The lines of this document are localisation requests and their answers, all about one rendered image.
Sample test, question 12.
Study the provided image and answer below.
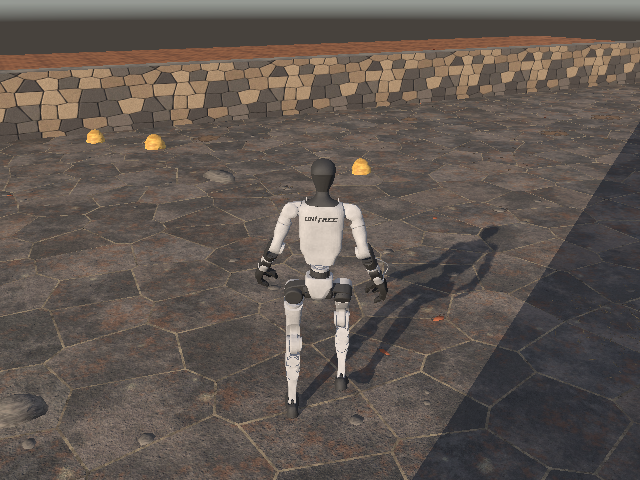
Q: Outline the left robot forearm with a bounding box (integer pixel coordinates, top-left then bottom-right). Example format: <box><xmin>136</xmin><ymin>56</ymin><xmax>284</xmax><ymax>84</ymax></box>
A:
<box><xmin>258</xmin><ymin>238</ymin><xmax>278</xmax><ymax>272</ymax></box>

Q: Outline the left robot hand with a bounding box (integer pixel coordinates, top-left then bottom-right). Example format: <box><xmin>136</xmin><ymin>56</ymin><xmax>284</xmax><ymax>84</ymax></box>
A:
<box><xmin>255</xmin><ymin>266</ymin><xmax>278</xmax><ymax>287</ymax></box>

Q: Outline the left robot upper arm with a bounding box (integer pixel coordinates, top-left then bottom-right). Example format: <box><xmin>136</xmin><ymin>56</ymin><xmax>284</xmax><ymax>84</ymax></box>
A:
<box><xmin>268</xmin><ymin>201</ymin><xmax>302</xmax><ymax>254</ymax></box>

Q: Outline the right robot upper arm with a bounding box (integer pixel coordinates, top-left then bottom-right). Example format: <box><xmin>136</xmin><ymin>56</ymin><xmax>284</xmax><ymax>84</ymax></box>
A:
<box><xmin>343</xmin><ymin>203</ymin><xmax>371</xmax><ymax>259</ymax></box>

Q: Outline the right robot forearm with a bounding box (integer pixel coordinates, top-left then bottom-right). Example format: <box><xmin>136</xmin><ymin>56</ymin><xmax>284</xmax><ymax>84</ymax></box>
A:
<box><xmin>362</xmin><ymin>243</ymin><xmax>384</xmax><ymax>285</ymax></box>

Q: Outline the robot left thigh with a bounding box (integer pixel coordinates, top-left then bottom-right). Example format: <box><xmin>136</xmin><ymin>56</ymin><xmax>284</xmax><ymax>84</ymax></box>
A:
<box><xmin>284</xmin><ymin>279</ymin><xmax>305</xmax><ymax>354</ymax></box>

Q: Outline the right robot hand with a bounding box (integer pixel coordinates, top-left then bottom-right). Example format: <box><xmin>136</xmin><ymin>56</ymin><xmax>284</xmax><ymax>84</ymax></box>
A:
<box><xmin>365</xmin><ymin>278</ymin><xmax>388</xmax><ymax>303</ymax></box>

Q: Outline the robot right shin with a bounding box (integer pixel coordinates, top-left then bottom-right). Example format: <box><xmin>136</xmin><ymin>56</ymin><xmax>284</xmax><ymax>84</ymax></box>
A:
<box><xmin>335</xmin><ymin>311</ymin><xmax>350</xmax><ymax>378</ymax></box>

